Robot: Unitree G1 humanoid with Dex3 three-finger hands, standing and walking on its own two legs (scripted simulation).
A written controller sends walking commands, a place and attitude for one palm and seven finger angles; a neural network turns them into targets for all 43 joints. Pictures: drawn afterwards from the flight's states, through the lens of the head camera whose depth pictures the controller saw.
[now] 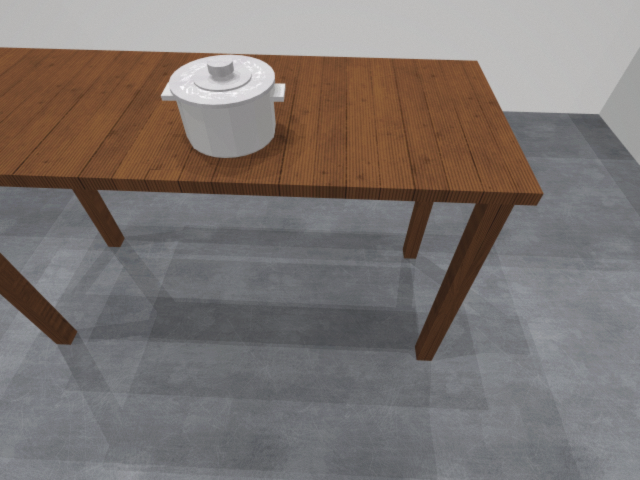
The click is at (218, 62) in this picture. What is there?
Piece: lid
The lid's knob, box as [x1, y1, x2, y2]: [207, 56, 233, 75]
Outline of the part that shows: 207,60 209,73 213,75 225,75 233,70 232,60 227,56 215,56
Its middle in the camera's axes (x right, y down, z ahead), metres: -0.19 -0.32 +0.71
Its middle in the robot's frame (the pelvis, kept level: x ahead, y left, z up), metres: +0.76 +0.23 +0.15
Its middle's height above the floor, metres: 0.92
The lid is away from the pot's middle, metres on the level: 0.00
